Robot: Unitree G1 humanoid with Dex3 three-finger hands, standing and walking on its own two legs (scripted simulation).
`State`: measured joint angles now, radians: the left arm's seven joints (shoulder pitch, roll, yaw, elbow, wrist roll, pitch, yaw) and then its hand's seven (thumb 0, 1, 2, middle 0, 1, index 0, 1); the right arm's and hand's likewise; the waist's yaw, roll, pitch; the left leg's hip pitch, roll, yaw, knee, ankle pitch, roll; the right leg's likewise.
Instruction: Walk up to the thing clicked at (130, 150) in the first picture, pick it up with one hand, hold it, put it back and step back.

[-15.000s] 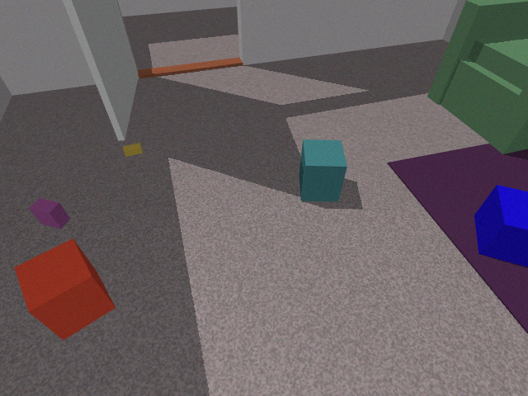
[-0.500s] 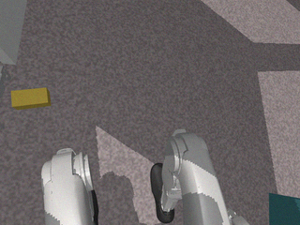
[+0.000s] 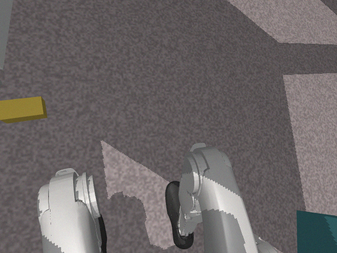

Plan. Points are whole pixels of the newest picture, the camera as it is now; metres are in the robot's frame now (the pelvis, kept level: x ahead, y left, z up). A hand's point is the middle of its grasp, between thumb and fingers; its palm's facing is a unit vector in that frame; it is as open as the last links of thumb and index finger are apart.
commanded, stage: rise first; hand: left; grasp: from above
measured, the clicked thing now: (24, 109) +0.50 +0.31 -0.30
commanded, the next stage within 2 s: none
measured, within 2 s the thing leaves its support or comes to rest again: neither
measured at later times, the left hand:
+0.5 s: hand out of the picture +0.46 +0.34 -0.19, palm faces -0.44 -0.10 -0.89, open 14.1 cm
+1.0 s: hand out of the picture +0.46 +0.34 -0.18, palm faces -0.44 -0.09 -0.89, open 14.0 cm
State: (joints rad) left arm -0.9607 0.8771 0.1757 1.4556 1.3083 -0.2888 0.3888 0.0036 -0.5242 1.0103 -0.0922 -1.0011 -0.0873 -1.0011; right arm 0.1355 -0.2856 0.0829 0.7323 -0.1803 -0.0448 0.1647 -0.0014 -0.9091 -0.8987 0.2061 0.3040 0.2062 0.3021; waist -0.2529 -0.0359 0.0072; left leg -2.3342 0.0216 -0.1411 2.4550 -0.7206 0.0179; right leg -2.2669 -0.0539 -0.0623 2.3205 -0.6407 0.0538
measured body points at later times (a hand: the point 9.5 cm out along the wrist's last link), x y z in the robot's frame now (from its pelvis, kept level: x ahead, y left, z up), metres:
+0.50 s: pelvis +0.00 +0.00 -0.01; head +0.25 +0.09 +0.35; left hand +0.48 +0.34 -0.14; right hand +0.03 -0.28 -0.09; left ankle +0.07 +0.12 -0.29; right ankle +0.11 -0.14 -0.29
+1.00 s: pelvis +0.00 +0.00 +0.00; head +0.25 +0.10 +0.36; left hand +0.48 +0.34 -0.13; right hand +0.04 -0.27 -0.09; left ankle +0.07 +0.12 -0.29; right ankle +0.11 -0.14 -0.29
